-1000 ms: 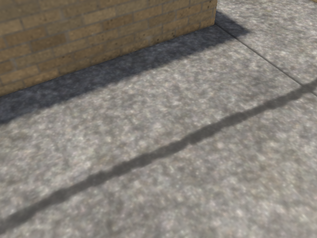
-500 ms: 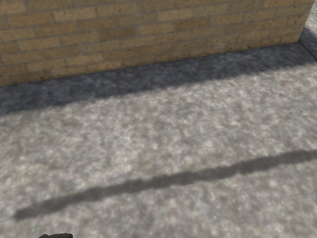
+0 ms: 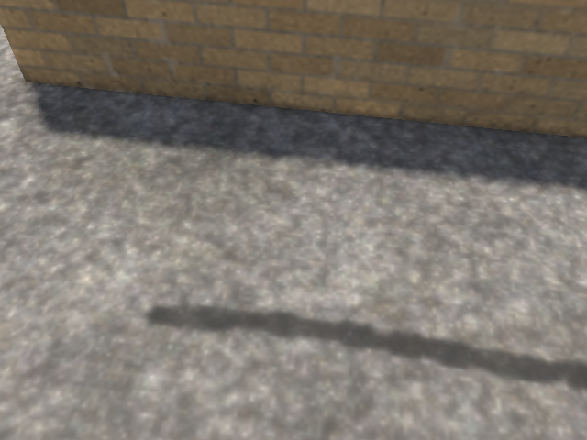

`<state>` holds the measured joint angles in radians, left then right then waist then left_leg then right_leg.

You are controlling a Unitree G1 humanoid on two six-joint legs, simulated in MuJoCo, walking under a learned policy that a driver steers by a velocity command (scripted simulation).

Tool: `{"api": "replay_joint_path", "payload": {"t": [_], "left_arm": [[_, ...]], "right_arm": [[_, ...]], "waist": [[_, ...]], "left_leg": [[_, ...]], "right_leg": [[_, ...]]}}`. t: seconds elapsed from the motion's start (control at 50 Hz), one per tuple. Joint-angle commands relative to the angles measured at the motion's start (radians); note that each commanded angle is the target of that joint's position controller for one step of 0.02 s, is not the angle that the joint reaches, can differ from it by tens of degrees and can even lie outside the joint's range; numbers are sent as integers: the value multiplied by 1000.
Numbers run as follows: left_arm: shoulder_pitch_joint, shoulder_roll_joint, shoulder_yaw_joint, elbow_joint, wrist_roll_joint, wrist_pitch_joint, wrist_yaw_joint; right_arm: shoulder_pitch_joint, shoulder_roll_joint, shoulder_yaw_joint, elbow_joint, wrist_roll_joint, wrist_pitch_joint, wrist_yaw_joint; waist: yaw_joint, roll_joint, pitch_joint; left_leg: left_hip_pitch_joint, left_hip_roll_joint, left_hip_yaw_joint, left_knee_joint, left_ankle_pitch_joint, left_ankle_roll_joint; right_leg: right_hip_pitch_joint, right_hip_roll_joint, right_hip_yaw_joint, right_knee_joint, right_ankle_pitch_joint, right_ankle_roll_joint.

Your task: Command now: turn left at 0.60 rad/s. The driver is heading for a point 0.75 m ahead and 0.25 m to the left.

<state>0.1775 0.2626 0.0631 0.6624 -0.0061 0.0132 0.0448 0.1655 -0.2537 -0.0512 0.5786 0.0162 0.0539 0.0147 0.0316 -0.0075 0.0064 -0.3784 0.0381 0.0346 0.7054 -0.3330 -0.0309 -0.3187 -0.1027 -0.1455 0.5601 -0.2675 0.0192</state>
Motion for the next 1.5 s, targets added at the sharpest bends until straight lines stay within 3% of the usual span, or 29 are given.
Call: {"api": "replay_joint_path", "payload": {"t": [0.02,0.04,0.06,0.08,0.12,0.18,0.34,0.42,0.48,0.5,0.52,0.54,0.56,0.6,0.64,0.74,0.8,0.84,0.86,0.88,0.9,0.92,0.94,1.02,1.12,1.36,1.4,1.44,1.5], "left_arm": [[43,122,40,-16,-7,-10,0],[18,39,11,-68,44,-16,-8],[-110,87,23,-110,34,-27,4],[-135,126,36,-106,12,-26,6],[-99,112,41,-70,19,-16,14],[-44,100,42,-53,25,-12,14],[-102,66,18,-76,13,-21,6],[-81,76,22,-71,-1,-37,-10],[10,97,36,-43,1,-52,-20],[50,159,51,-45,21,-48,-16],[22,220,64,-44,43,-36,-15],[4,167,56,-71,47,-41,-14],[-48,110,38,-90,42,-40,-5],[-103,79,22,-101,16,-34,8],[-80,81,13,-96,18,-29,16],[-28,114,18,-73,15,-11,15],[10,138,20,-53,1,-5,1],[14,113,7,-36,-15,-4,-4],[65,93,-3,-11,-12,-14,-9],[71,43,-22,-25,26,-29,-17],[71,-1,-38,-36,35,-38,-14],[19,59,-24,-34,38,-35,-8],[4,62,-21,-28,33,-34,-9],[48,64,-19,10,28,-30,-9],[81,54,-19,55,25,-36,-8],[100,53,-16,109,18,-28,6],[124,51,-13,128,10,-26,8],[74,48,-9,105,4,-36,6],[18,37,-8,62,-16,-78,-17]], "right_arm": [[108,-134,-56,-44,-3,-17,-6],[125,-266,-86,-74,-18,-22,-24],[147,-261,-81,-84,-45,-41,-17],[134,-219,-67,-84,-51,-56,-14],[22,-175,-55,-97,-15,-59,-26],[-29,-152,-41,-113,-18,-53,-37],[17,-184,-55,-105,-18,-40,-52],[-1,-188,-58,-104,-5,-30,-45],[-34,-161,-53,-106,16,-19,-49],[-1,-104,-38,-110,5,-18,-49],[32,-95,-39,-132,4,-28,-45],[25,-193,-71,-113,-13,-38,-44],[19,-218,-83,-90,1,-35,-39],[40,-171,-73,-52,-5,-13,-42],[21,-115,-53,-58,-2,-8,-41],[-57,-34,-3,-93,-13,-21,-30],[-21,-64,-10,-74,-6,-28,-20],[55,-56,-11,-39,-11,-32,-15],[59,-86,-13,-48,-21,-34,-20],[82,-153,-23,-68,-34,-34,-31],[10,-136,-12,-62,-54,-38,-26],[-40,-57,6,-86,-46,-47,-19],[-55,-25,18,-74,-51,-54,-15],[-21,-44,16,-58,-42,-68,-16],[-5,-34,15,-50,-35,-70,-18],[34,-20,9,-4,-33,-72,-18],[79,-48,-4,18,-26,-64,-23],[143,-104,-22,38,-13,-61,-28],[172,-136,-31,63,3,-86,-35]], "waist": [[-46,-58,-130],[-24,292,-131],[-104,327,-152],[-105,219,-124],[-46,134,-92],[-4,142,-126],[-45,174,-130],[-46,202,-132],[6,169,-144],[-8,7,-184],[-61,-313,-121],[-28,-246,-112],[-39,-161,-90],[-51,-113,-44],[-37,-106,-34],[6,-171,-91],[9,-190,-94],[-37,-158,-86],[-35,-114,-96],[-15,63,-157],[26,278,-141],[-9,212,-100],[-5,196,-87],[-11,102,-18],[-16,45,-27],[-14,23,-29],[-25,52,-32],[-59,139,58],[-57,205,123]], "left_leg": [[255,-18,-48,-279,241,95],[424,278,-447,-289,614,215],[340,380,-598,-340,628,388],[308,327,-515,-347,537,369],[252,211,-395,-328,416,260],[156,150,-337,-315,480,244],[158,136,-460,-298,329,258],[166,120,-540,-272,415,254],[93,48,-520,-198,345,180],[-52,-27,-424,-20,61,120],[-296,-199,-204,179,-331,47],[-326,-114,-188,431,-325,-10],[-310,-87,-181,525,-238,-26],[-298,-79,-159,628,-114,-56],[-276,-87,-122,613,-56,-68],[-121,-33,-47,200,-128,-67],[-3,-44,-7,-7,-81,-42],[157,-62,8,-289,126,8],[277,-25,-60,-349,239,37],[419,154,-274,-326,513,87],[264,260,-345,-314,475,214],[202,205,-318,-338,308,230],[181,154,-278,-339,197,189],[112,75,-215,-329,123,112],[149,49,-180,-291,224,110],[145,17,-137,-275,271,98],[150,9,-149,-303,-57,118],[126,111,-325,-421,-444,193],[133,250,-523,-510,-481,276]], "right_leg": [[-15,-144,80,76,175,-79],[-334,-12,-22,415,-280,33],[-455,80,133,582,-416,53],[-459,61,189,665,-348,49],[-455,46,211,654,-192,44],[-355,83,192,673,-73,63],[-259,126,213,324,-101,58],[-145,157,215,145,-127,39],[98,117,210,-162,117,-2],[257,-78,368,-186,221,-80],[272,-290,619,-220,457,-256],[210,-348,656,-235,413,-340],[160,-278,550,-233,326,-300],[105,-165,397,-230,257,-233],[93,-117,306,-235,298,-237],[172,-120,253,-196,353,-257],[160,-147,286,-165,391,-272],[106,-125,267,-112,383,-226],[35,-100,251,-89,295,-158],[-80,-23,177,64,67,-69],[-83,30,133,22,-156,-8],[-30,27,142,16,-106,21],[-2,34,140,-18,-25,22],[68,33,148,-75,84,10],[82,32,147,-96,110,11],[119,32,146,-97,134,7],[83,79,91,-42,-64,-5],[-77,112,64,87,-189,-26],[-195,68,139,199,-217,-93]]}}
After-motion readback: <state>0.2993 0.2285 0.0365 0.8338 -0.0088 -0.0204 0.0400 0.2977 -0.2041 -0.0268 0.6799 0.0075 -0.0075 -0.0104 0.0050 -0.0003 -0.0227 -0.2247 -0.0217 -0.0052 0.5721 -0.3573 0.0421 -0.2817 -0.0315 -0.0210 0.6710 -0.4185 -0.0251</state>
